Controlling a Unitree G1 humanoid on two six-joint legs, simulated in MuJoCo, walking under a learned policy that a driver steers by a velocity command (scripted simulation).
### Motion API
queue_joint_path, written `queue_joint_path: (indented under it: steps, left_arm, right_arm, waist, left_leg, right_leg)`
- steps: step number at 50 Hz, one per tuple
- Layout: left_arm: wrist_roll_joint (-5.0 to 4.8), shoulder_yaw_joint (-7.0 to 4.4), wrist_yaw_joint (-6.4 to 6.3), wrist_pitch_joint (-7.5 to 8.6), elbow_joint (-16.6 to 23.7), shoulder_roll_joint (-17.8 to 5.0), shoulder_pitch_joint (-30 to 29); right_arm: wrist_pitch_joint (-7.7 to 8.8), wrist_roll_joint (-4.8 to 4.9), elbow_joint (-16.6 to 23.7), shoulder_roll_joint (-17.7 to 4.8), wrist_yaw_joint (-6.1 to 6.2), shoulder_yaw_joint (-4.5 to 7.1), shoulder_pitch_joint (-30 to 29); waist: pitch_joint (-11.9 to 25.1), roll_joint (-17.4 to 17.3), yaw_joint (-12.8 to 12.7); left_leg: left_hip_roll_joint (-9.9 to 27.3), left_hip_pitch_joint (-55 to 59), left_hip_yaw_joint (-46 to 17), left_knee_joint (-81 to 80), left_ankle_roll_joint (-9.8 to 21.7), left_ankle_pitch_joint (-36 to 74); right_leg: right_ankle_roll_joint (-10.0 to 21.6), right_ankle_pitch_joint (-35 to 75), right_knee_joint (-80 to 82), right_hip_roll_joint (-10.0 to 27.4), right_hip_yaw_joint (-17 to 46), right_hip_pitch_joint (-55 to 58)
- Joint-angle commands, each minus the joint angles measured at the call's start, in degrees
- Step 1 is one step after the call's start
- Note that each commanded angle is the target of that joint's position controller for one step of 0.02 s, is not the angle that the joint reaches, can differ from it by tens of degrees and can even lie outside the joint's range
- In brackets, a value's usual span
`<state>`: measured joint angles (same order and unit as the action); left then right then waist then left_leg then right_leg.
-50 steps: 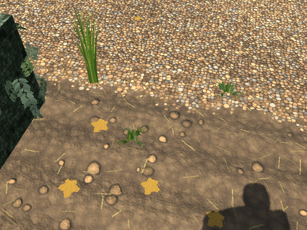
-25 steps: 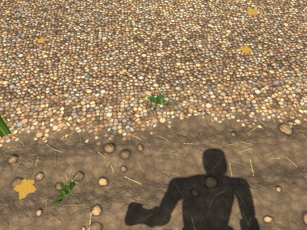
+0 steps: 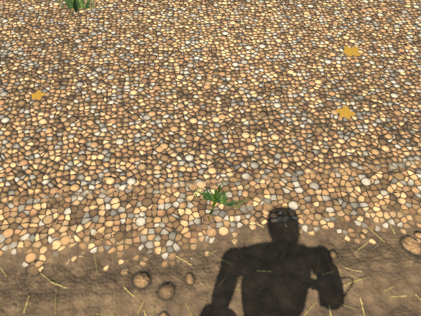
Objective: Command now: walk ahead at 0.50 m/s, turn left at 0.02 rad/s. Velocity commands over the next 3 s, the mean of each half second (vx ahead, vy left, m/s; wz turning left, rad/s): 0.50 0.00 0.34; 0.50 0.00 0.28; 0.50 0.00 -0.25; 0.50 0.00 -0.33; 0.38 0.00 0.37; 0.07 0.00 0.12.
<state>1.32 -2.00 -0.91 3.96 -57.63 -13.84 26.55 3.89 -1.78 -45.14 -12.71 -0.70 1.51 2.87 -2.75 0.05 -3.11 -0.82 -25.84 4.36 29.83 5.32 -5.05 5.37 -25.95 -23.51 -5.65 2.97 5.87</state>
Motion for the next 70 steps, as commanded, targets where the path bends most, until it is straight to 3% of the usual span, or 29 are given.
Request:
queue_joint_path:
  steps: [1,2,3,4,6,11,20,23,25,26,27,28,29,30,32,37,44,47,49,51,52,53,54,55,56,58,62,66,70]
  left_arm:
    - [-2.00,-0.46,0.56,1.00,4.5,-2.6,6.3]
    - [0.29,-1.35,0.39,0.79,4.5,-7.6,2.1]
    - [0.49,-1.41,0.76,1.03,6.1,-7.3,-3.0]
    - [0.58,-1.12,1.05,1.25,7.0,-6.2,-6.1]
    - [1.30,-0.77,1.59,0.17,7.6,-4.7,-6.2]
    - [1.33,-0.31,2.04,-1.41,10.8,-4.0,-12.8]
    - [0.13,0.40,2.01,-0.96,18.0,-4.0,-30.4]
    - [-0.19,0.06,1.79,-0.12,18.6,-5.6,-28.1]
    - [-0.19,-0.79,1.08,0.77,16.2,-7.3,-19.1]
    - [0.74,-1.77,0.30,1.66,14.8,-10.2,-12.4]
    - [2.27,-2.91,-0.65,1.73,15.0,-15.3,-4.3]
    - [2.02,-3.78,-0.45,0.54,14.7,-18.0,-5.9]
    - [1.37,-2.73,-0.11,-0.02,15.4,-11.9,-9.5]
    - [0.77,-1.64,0.28,0.07,15.8,-7.2,-12.5]
    - [0.74,-0.87,0.49,0.76,14.8,-5.0,-13.2]
    - [-0.41,-1.35,1.27,2.86,11.1,-6.4,-8.0]
    - [-0.64,-1.44,1.48,2.14,7.2,-7.0,-2.6]
    - [-0.43,-1.73,1.37,1.60,5.4,-8.3,0.2]
    - [-0.38,-1.89,1.15,1.01,4.5,-9.0,0.3]
    - [-0.84,-1.69,1.01,0.38,3.9,-8.8,-0.1]
    - [-1.03,-1.04,0.98,0.42,5.2,-7.2,-0.8]
    - [-2.19,0.39,1.45,0.53,8.0,-1.0,2.9]
    - [-0.74,-1.38,0.84,0.05,6.9,-6.9,1.2]
    - [-0.73,-1.71,0.94,-0.10,7.6,-6.8,-2.0]
    - [-1.02,-1.30,1.27,0.02,7.5,-5.2,-3.4]
    - [-0.07,-1.35,1.74,-1.31,6.2,-4.0,-2.6]
    - [0.22,-1.69,2.95,-2.97,6.6,-2.6,-5.5]
    - [0.23,-1.66,3.39,-3.19,9.1,-2.1,-13.4]
    - [0.44,-0.68,4.10,-2.90,12.1,-0.8,-21.4]
  right_arm:
    - [0.32,-1.38,-4.5,-17.3,1.06,5.01,26.6]
    - [-0.28,1.14,-4.0,-12.9,0.19,4.22,21.3]
    - [-0.36,1.66,-2.9,-9.7,-0.15,3.34,15.5]
    - [-0.15,1.30,-2.9,-7.3,-0.43,2.70,13.4]
    - [0.33,1.38,-4.4,-5.7,-0.07,2.05,13.6]
    - [0.76,1.86,-5.8,-9.2,0.35,3.15,17.9]
    - [-0.04,1.13,-6.0,-9.7,0.61,3.96,25.4]
    - [-0.25,0.71,-4.4,-11.1,1.15,4.55,23.0]
    - [-0.14,0.89,-3.2,-12.1,1.03,4.93,19.9]
    - [0.27,1.48,-2.7,-10.5,0.58,4.56,19.9]
    - [0.56,3.09,-0.3,-5.7,0.43,3.36,20.9]
    - [0.08,3.00,1.1,-5.1,0.56,3.16,25.8]
    - [-1.00,1.17,-1.3,-8.3,0.90,3.57,25.2]
    - [-1.11,0.52,-1.5,-7.8,0.20,3.49,21.8]
    - [-1.54,-0.24,-0.9,-6.1,-0.74,3.19,19.1]
    - [-2.53,-0.58,0.6,-5.7,-1.73,2.77,14.4]
    - [-1.88,-0.31,5.3,-3.5,-2.56,0.48,-1.0]
    - [-1.62,-0.10,6.4,-4.5,-2.12,0.32,-3.7]
    - [-1.29,-0.30,6.1,-5.2,-1.59,0.55,-2.3]
    - [-0.35,-1.07,1.8,-6.5,-0.71,1.53,9.7]
    - [0.17,-2.10,-0.9,-9.9,0.01,2.69,19.5]
    - [0.08,-2.59,-1.4,-16.4,0.66,4.27,24.7]
    - [-0.62,0.24,-1.4,-15.3,0.66,4.36,23.4]
    - [-0.68,0.70,-0.9,-12.4,0.60,3.49,17.9]
    - [-0.24,0.63,-0.6,-8.6,0.35,2.53,14.3]
    - [0.69,0.77,-1.2,-5.2,0.55,1.56,11.5]
    - [2.48,1.00,-3.4,-6.2,0.82,1.94,14.8]
    - [2.53,0.86,-5.2,-5.6,1.13,1.81,18.1]
    - [2.46,0.90,-6.6,-6.2,1.63,1.77,20.1]
  waist:
    - [19.8,-16.3,8.0]
    - [14.0,-6.3,6.7]
    - [6.3,-3.4,5.1]
    - [2.9,-0.8,4.3]
    - [1.4,-2.5,1.7]
    - [0.1,-3.2,1.8]
    - [-0.1,-4.5,7.7]
    - [0.9,-5.4,5.6]
    - [4.0,-4.3,1.2]
    - [8.7,0.1,-1.6]
    - [17.7,8.9,-3.8]
    - [18.5,19.0,0.2]
    - [10.9,8.6,1.9]
    - [5.1,2.8,2.1]
    - [2.0,5.2,3.2]
    - [2.3,5.3,3.7]
    - [-0.6,5.4,1.0]
    - [-1.2,5.9,0.4]
    - [-0.7,6.0,1.6]
    - [5.6,3.3,7.0]
    - [12.0,-0.3,10.7]
    - [18.6,-14.0,9.8]
    - [18.0,-8.9,9.8]
    - [9.5,-5.6,7.2]
    - [4.9,-3.9,5.6]
    - [1.2,-5.5,2.6]
    - [0.1,-4.3,1.7]
    - [-2.0,-3.6,2.9]
    - [-3.4,-3.6,4.5]
  left_leg:
    - [25.0,44.4,-43.0,-9.8,15.1,-3.7]
    - [21.9,38.8,-44.5,-13.2,13.7,-9.2]
    - [19.8,30.7,-35.4,-14.3,12.5,-9.3]
    - [16.9,25.0,-30.2,-16.1,11.3,-4.0]
    - [12.3,18.5,-23.3,-18.0,9.0,3.5]
    - [9.5,14.3,-19.5,-21.5,10.1,3.9]
    - [8.4,21.7,-21.7,-16.3,7.7,10.0]
    - [9.1,21.5,-24.2,-11.8,5.6,13.6]
    - [7.1,18.0,-24.4,-4.0,3.5,16.1]
    - [2.9,14.0,-21.4,7.2,2.0,12.7]
    - [-2.2,3.7,-14.4,23.9,0.0,-3.9]
    - [-6.7,-9.2,-9.5,33.2,-0.3,-28.5]
    - [-1.3,-11.7,-10.7,38.4,0.2,-23.6]
    - [0.3,-10.6,-10.8,37.4,-0.1,-18.3]
    - [2.3,-7.8,-10.0,33.7,-1.1,-14.2]
    - [1.9,-10.7,-9.8,30.6,-2.9,-8.5]
    - [3.6,-8.0,-2.3,10.4,-4.0,1.1]
    - [2.9,-5.0,-0.6,5.3,-2.3,-1.6]
    - [1.5,-1.0,0.3,2.4,-0.5,-5.0]
    - [-1.5,15.3,1.3,-3.8,1.9,-3.5]
    - [5.9,29.7,-6.8,-4.3,4.3,-6.8]
    - [23.5,45.5,-33.4,-8.9,10.7,-11.0]
    - [25.1,41.4,-40.6,-13.3,11.6,-9.4]
    - [22.6,34.1,-30.8,-13.8,10.0,-8.8]
    - [19.8,26.8,-24.2,-16.4,8.1,-6.0]
    - [15.2,18.8,-15.2,-20.2,4.0,-3.0]
    - [14.2,18.5,-7.6,-23.3,3.5,4.5]
    - [13.8,21.4,-2.1,-23.9,3.2,8.2]
    - [13.5,23.4,3.3,-23.0,2.3,14.3]
  right_leg:
    - [-0.7,-2.4,-49.7,-2.0,-3.2,-34.0]
    - [0.3,-1.3,-52.6,2.1,1.9,-39.5]
    - [0.2,4.3,-50.5,5.1,1.2,-41.1]
    - [-0.2,7.2,-47.5,7.0,0.5,-40.2]
    - [-2.0,8.8,-42.2,9.1,-0.1,-36.0]
    - [-6.4,13.1,-32.0,10.1,-2.6,-38.0]
    - [-8.3,23.0,-13.2,7.8,-2.4,-40.1]
    - [-6.9,19.0,-7.8,6.6,-1.2,-32.7]
    - [-5.3,17.0,-2.2,4.7,-2.1,-19.0]
    - [-3.4,15.3,0.3,9.3,1.9,-8.2]
    - [0.1,3.1,3.0,24.5,18.2,6.0]
    - [4.9,-0.6,9.7,32.1,39.2,8.6]
    - [5.2,-6.5,9.3,29.9,35.5,1.2]
    - [4.2,-3.0,10.4,26.2,26.9,-5.9]
    - [2.7,10.9,12.6,21.2,15.0,-11.9]
    - [4.4,28.4,14.3,19.4,5.8,-10.5]
    - [4.2,34.3,15.5,17.2,-1.9,-10.1]
    - [3.9,37.6,13.4,19.0,-1.6,-7.0]
    - [3.4,44.9,9.5,19.9,-2.0,-4.8]
    - [1.6,54.5,-5.6,17.0,-5.5,-6.6]
    - [0.3,42.3,-18.9,14.6,-7.3,-15.9]
    - [-2.4,7.7,-40.0,5.4,-10.4,-36.4]
    - [-1.7,-3.2,-47.2,4.5,-2.5,-41.7]
    - [-1.0,0.7,-47.9,7.3,-0.1,-43.5]
    - [-0.9,4.5,-44.8,9.2,0.0,-41.9]
    - [-1.6,8.0,-40.1,10.9,-0.2,-37.1]
    - [-2.5,14.6,-39.1,10.9,-0.5,-39.7]
    - [-3.3,21.9,-33.1,11.0,-1.1,-46.3]
    - [-2.9,27.1,-21.1,10.1,-5.6,-44.3]
